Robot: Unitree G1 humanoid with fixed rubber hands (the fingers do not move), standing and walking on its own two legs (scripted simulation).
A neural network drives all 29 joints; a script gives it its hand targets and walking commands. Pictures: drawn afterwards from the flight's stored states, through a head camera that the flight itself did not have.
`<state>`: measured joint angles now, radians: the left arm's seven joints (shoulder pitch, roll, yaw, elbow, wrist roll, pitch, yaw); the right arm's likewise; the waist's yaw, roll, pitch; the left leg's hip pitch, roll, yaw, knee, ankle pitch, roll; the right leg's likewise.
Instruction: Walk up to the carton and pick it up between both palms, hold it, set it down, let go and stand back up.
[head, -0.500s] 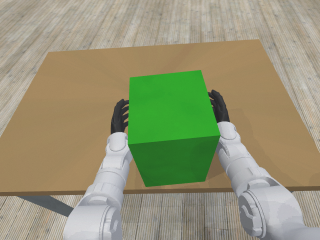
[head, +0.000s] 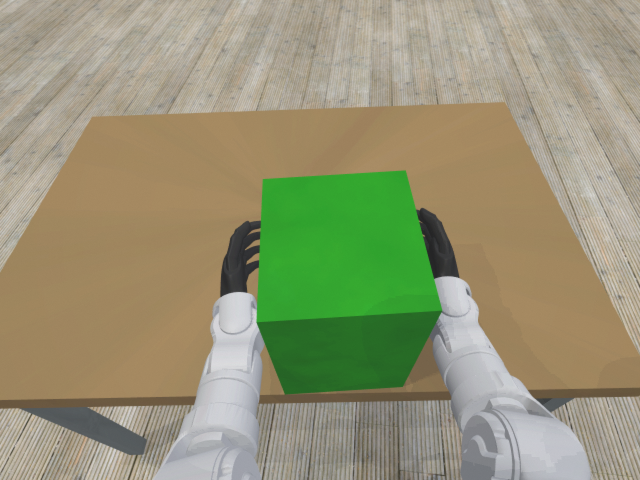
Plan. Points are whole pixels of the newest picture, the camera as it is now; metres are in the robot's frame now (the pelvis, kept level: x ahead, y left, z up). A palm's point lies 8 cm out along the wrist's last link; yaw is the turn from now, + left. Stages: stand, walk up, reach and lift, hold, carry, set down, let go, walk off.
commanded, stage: reach and lift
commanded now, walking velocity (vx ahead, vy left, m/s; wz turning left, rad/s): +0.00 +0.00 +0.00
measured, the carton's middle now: (339, 293) +0.36 +0.00 +0.01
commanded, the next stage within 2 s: none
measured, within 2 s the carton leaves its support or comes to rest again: leaves its support in 0.94 s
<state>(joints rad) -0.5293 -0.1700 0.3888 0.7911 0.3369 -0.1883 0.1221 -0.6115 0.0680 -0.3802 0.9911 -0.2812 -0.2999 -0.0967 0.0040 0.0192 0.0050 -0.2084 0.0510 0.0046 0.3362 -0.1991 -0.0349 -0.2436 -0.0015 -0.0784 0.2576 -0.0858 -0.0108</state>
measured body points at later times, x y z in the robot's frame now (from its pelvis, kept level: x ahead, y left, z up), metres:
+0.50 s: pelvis +0.00 +0.00 +0.00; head +0.06 +0.00 +0.45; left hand +0.38 +0.13 +0.03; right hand +0.39 -0.14 +0.03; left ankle -0.02 +0.14 -0.75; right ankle +0.03 -0.11 -0.75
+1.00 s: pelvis -0.01 -0.01 +0.00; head +0.03 -0.01 +0.45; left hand +0.36 +0.13 +0.04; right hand +0.38 -0.14 +0.04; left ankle -0.02 +0.14 -0.75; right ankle +0.03 -0.11 -0.75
